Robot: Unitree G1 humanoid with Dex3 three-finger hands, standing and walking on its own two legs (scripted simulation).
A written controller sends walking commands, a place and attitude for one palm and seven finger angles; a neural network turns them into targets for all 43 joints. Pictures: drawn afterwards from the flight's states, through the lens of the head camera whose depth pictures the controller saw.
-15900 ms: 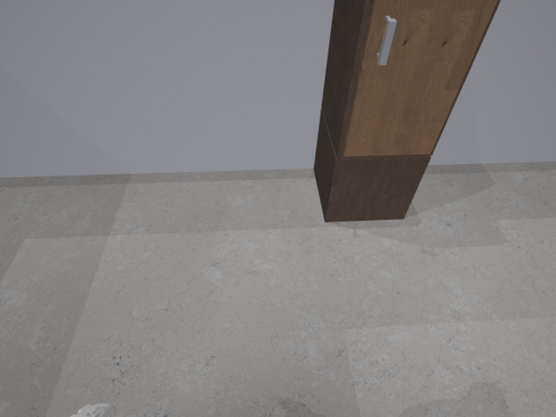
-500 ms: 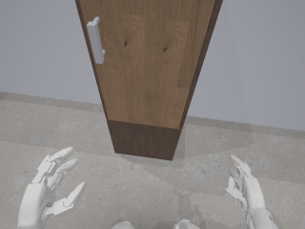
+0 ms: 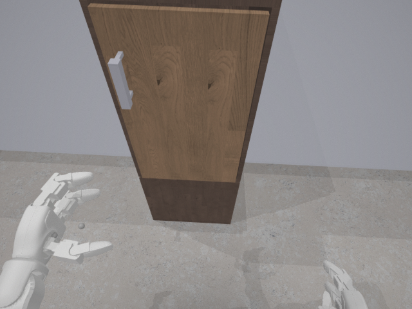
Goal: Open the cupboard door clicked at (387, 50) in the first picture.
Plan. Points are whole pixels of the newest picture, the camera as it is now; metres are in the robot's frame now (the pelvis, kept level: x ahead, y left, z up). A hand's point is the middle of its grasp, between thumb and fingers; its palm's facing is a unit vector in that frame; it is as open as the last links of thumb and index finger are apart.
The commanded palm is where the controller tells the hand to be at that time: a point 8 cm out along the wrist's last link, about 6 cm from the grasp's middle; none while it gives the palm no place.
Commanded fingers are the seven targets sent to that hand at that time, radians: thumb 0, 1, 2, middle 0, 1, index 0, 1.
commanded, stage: raise the hand with hooked fingers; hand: left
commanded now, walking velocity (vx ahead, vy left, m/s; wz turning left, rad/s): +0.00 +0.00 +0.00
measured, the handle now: (123, 80) +0.57 +0.23 +0.13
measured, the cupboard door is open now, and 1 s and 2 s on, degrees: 0 0 0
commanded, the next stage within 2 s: move the hooked fingers beside the handle in 1.04 s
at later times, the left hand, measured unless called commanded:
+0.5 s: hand (45, 173) +0.29 +0.28 +0.15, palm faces +0.07 -1.00 -0.06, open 14.0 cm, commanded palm +0.26 +0.32 +0.15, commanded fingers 0.00 -0.50 0.30 -0.30 -1.20 -0.30 -1.20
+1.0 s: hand (55, 166) +0.30 +0.26 +0.15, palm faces +0.07 -1.00 -0.05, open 14.0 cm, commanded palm +0.27 +0.31 +0.15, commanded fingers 0.00 -0.50 0.30 -0.30 -1.20 -0.30 -1.20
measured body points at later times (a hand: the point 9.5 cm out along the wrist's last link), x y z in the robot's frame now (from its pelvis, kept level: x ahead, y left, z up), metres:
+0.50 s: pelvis +0.01 +0.00 +0.02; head +0.01 +0.00 +0.47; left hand +0.28 +0.33 +0.15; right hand +0.18 -0.22 -0.05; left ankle -0.04 +0.09 -0.71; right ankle +0.05 -0.10 -0.71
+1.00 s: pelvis +0.00 -0.01 +0.02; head +0.01 -0.02 +0.47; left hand +0.29 +0.32 +0.16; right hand +0.17 -0.25 -0.05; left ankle -0.04 +0.09 -0.71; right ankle +0.05 -0.10 -0.71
